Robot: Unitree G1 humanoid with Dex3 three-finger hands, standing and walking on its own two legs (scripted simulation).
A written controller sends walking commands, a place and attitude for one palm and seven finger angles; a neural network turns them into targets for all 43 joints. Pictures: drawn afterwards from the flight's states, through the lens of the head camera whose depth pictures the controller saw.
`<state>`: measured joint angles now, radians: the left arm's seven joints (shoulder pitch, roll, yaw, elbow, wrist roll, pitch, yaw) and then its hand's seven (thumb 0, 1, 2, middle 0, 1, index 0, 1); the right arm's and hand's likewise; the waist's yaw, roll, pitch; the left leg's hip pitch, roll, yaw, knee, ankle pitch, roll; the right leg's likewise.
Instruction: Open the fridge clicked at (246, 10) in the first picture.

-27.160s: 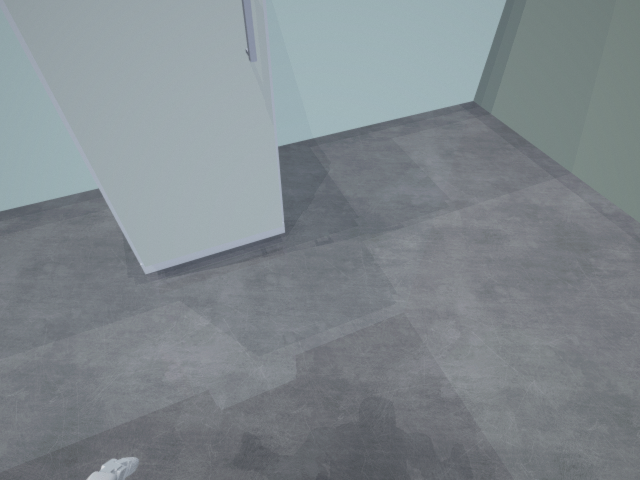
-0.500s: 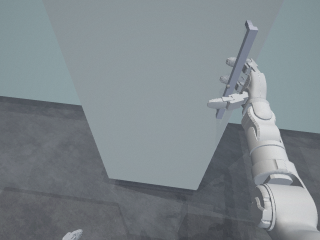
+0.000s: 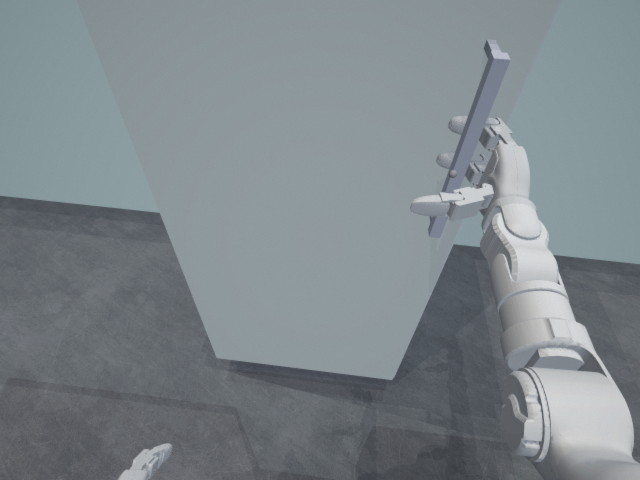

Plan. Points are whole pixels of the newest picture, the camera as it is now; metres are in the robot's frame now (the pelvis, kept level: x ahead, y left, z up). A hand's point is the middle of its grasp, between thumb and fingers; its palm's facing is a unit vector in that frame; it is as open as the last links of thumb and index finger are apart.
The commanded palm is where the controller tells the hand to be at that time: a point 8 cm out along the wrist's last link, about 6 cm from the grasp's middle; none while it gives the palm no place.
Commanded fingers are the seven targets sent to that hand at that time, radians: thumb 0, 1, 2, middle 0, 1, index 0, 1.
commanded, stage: grip the handle and tug to test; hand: right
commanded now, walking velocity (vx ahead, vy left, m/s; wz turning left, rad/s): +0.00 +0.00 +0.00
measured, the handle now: (458, 154) +0.51 -0.13 +0.17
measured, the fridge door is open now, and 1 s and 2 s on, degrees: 0 0 3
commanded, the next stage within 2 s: pull the door a little, standing still in 1.30 s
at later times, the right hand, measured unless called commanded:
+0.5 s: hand (450, 172) +0.45 -0.11 +0.18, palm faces +0.03 +1.00 +0.01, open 6.8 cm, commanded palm +0.42 -0.16 +0.17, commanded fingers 0.00 -0.90 -0.90 0.45 1.40 0.45 1.40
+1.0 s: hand (448, 171) +0.45 -0.11 +0.18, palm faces +0.02 +1.00 +0.02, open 5.3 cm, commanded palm +0.42 -0.16 +0.17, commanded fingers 0.00 -0.90 -0.90 0.45 1.40 0.45 1.40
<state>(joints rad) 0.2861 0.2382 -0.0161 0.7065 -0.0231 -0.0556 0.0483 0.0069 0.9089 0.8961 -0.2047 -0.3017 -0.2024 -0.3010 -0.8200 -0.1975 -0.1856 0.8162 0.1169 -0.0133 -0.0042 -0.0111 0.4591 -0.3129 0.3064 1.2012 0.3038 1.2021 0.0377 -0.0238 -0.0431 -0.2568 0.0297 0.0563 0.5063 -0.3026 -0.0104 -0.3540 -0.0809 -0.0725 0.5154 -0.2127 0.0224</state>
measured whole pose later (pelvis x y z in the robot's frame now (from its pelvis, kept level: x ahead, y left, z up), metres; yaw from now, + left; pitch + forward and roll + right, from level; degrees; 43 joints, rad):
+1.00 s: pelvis +0.00 +0.00 +0.00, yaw +0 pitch +3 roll +0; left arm 0.29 0.24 -0.02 0.70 -0.02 -0.02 0.05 0.01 0.91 0.90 -0.20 -0.30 -0.20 -0.30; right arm -0.79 -0.18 -0.18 0.76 0.12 0.02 0.00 0.00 -0.74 -0.84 0.42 1.39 0.41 1.37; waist 0.04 -0.02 -0.05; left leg -0.23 0.03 0.05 0.48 -0.30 -0.01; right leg -0.33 -0.08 -0.08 0.49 -0.21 0.02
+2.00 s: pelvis +0.08 +0.00 +0.01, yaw +4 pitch +3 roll +0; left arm 0.22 0.23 -0.03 0.55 -0.01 0.08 0.00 0.01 0.91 0.90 -0.20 -0.30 -0.20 -0.30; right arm -0.15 -0.13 -0.12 -0.14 0.17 0.31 -0.01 0.01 -0.80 -0.81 0.24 1.33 0.23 1.26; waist 0.00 -0.03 -0.10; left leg -0.10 0.02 0.01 0.42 -0.28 -0.01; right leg -0.16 -0.08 -0.09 0.41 -0.24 0.02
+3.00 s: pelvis +0.00 +0.16 +0.00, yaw -18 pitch -1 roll +1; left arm 0.08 0.16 -0.01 0.62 0.02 -0.06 0.07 0.01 0.91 0.90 -0.21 -0.30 -0.20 -0.30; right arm 0.14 -0.21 0.09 -0.52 -0.02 -0.03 -0.09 -0.04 -0.66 -0.78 0.45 1.40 0.26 1.29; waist 0.03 -0.03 0.12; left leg -0.31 0.02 0.07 0.50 -0.17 0.00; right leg -0.49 -0.02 0.05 0.91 -0.44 0.02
